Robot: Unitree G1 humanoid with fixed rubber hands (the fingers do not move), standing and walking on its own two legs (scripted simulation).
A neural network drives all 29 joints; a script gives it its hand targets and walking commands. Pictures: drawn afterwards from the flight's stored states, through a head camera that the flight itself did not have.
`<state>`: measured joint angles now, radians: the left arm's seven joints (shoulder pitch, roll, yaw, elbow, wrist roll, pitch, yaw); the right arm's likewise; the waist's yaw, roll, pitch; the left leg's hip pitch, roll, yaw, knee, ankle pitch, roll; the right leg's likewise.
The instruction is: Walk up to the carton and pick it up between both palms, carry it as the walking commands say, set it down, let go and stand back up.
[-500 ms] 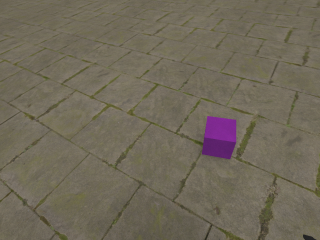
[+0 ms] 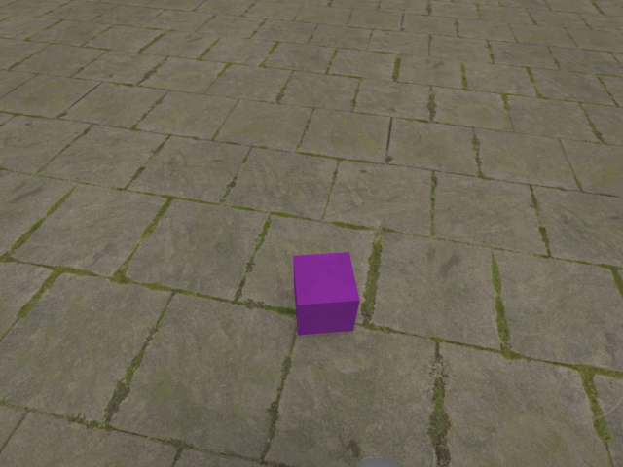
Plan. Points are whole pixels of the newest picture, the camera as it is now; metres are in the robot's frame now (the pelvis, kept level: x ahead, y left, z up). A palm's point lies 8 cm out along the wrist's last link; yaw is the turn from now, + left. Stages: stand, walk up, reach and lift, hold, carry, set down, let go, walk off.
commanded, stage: walk up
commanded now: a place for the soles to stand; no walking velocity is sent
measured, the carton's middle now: (323, 293) +0.80 -0.08 -0.66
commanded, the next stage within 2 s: none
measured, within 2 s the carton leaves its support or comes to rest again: neither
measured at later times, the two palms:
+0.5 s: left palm (124, 386) +0.29 +0.29 -0.11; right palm (547, 386) +0.25 -0.35 -0.09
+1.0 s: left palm (167, 282) +0.47 +0.26 -0.09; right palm (541, 343) +0.32 -0.39 -0.11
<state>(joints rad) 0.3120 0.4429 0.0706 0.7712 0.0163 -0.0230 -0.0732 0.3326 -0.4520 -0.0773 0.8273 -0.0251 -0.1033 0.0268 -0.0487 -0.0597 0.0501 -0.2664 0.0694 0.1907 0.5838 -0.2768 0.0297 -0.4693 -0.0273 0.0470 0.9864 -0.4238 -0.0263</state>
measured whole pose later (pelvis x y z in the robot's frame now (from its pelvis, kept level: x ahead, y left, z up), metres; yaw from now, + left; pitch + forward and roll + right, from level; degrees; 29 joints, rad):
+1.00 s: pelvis +0.33 -0.06 -0.01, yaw -9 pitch -1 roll +0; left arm 0.28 0.46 0.05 0.76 0.01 -0.04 -0.03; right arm 0.33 -0.45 -0.03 0.86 -0.01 -0.07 0.02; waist 0.00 0.00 0.05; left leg -0.41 0.05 0.04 0.72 -0.27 0.03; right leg -0.38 -0.04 -0.02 0.74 -0.34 -0.01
